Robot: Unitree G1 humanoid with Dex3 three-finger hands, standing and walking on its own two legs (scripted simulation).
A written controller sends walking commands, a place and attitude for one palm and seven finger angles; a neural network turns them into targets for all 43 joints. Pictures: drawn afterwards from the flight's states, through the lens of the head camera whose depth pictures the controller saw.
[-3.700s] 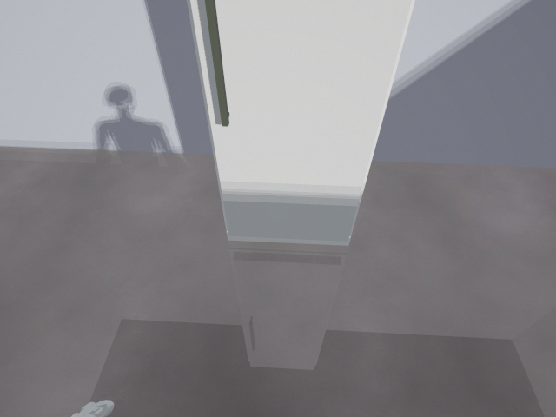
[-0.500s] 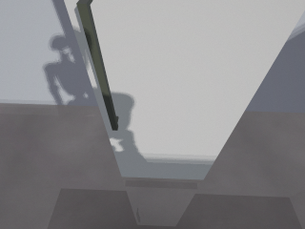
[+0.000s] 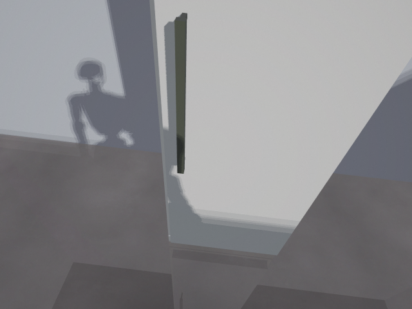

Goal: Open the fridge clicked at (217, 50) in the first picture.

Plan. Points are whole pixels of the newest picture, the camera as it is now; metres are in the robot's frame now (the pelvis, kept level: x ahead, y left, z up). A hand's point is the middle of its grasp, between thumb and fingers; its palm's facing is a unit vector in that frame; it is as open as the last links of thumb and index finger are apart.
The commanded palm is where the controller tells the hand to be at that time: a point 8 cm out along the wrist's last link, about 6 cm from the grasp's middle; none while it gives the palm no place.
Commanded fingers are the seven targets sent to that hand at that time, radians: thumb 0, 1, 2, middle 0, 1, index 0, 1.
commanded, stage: come to a stop and stand still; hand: left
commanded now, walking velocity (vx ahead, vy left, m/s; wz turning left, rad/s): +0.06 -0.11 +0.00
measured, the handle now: (182, 109) +0.53 +0.10 +0.12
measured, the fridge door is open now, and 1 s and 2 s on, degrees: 0 0 0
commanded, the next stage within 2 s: look again from close up in 1.34 s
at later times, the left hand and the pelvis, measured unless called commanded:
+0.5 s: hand out of the picture -0.01 +0.13 -0.18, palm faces +0.02 -0.98 -0.19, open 7.3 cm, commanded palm none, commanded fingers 0.00 0.90 0.90 -0.20 -0.30 -0.20 -0.30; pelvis -0.01 -0.04 -0.01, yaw -1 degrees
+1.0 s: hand out of the picture -0.05 +0.14 -0.18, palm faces +0.04 -0.98 -0.17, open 7.4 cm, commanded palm none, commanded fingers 0.00 0.90 0.90 -0.20 -0.30 -0.20 -0.30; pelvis -0.04 -0.02 -0.01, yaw +0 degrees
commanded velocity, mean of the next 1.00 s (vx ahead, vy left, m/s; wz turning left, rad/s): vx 0.00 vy -0.01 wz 0.00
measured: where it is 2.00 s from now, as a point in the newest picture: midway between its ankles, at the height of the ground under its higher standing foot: outside the picture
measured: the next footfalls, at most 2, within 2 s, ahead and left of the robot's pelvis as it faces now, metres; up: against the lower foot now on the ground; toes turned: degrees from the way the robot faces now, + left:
right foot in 0.20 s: +0.03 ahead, -0.13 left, +0.00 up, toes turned -4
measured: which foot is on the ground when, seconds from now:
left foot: down 0.00-1.00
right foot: up 0.00-0.18, down 0.20-1.00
